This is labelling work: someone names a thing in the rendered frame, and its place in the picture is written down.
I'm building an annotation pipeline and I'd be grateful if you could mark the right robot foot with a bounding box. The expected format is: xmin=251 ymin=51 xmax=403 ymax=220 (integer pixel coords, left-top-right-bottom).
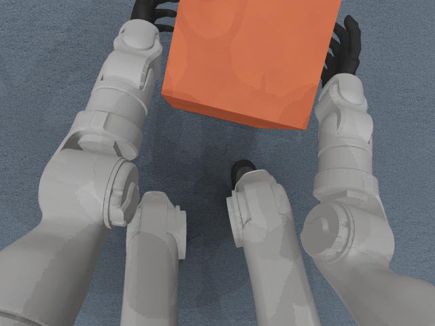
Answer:
xmin=231 ymin=160 xmax=256 ymax=190

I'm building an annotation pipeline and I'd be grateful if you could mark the robot right hand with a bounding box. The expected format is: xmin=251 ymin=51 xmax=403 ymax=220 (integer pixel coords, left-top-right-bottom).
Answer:
xmin=321 ymin=15 xmax=361 ymax=89

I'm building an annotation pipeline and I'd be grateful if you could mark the carton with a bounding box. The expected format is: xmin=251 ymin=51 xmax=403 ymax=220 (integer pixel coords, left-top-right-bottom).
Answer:
xmin=161 ymin=0 xmax=341 ymax=130

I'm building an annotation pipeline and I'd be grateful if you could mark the robot left hand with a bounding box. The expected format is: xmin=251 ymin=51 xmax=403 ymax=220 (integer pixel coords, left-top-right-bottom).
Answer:
xmin=130 ymin=0 xmax=179 ymax=32

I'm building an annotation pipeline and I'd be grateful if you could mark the robot right shin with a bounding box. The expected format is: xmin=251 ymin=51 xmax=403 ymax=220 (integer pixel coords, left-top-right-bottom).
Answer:
xmin=235 ymin=169 xmax=295 ymax=228

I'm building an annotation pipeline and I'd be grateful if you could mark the left robot upper arm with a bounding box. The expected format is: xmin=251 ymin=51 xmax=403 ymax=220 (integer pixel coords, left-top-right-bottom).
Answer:
xmin=0 ymin=149 xmax=139 ymax=326

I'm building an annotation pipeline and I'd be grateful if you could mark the robot left forearm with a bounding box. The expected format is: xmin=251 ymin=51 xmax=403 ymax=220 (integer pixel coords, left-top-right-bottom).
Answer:
xmin=38 ymin=19 xmax=162 ymax=208

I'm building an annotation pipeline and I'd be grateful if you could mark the right robot upper arm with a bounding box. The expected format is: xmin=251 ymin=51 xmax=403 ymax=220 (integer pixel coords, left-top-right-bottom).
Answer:
xmin=300 ymin=201 xmax=435 ymax=326

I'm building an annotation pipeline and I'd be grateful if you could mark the robot right forearm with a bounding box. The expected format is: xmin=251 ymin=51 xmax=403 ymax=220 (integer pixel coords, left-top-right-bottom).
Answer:
xmin=313 ymin=73 xmax=389 ymax=224

